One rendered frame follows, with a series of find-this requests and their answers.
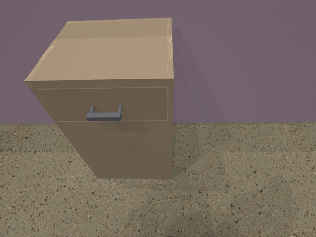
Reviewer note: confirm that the handle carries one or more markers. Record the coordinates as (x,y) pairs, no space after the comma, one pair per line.
(110,116)

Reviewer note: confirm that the cabinet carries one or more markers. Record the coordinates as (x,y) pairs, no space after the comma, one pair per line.
(113,53)

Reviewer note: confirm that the drawer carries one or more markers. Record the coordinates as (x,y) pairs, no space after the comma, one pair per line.
(138,103)

